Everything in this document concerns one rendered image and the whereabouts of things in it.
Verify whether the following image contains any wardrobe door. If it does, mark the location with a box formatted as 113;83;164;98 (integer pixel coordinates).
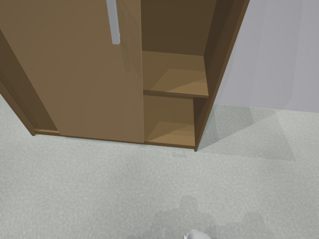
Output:
0;29;58;130
0;0;144;143

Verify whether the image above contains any handle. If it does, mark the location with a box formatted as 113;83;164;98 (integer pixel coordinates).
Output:
106;0;120;44

